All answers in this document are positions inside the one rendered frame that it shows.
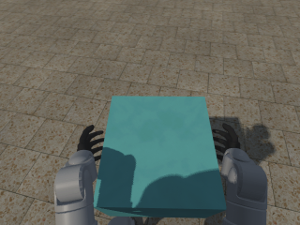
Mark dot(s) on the left robot hand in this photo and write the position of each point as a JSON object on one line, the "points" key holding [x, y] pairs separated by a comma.
{"points": [[85, 144]]}

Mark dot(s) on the robot left forearm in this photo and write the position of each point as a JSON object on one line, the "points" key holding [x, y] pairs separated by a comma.
{"points": [[73, 190]]}

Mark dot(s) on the carton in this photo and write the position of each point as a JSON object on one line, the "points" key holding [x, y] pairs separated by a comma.
{"points": [[159, 160]]}

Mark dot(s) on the right robot hand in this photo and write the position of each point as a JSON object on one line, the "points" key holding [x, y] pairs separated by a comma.
{"points": [[230, 136]]}

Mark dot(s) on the robot right forearm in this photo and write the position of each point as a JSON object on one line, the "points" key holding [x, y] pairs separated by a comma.
{"points": [[247, 189]]}

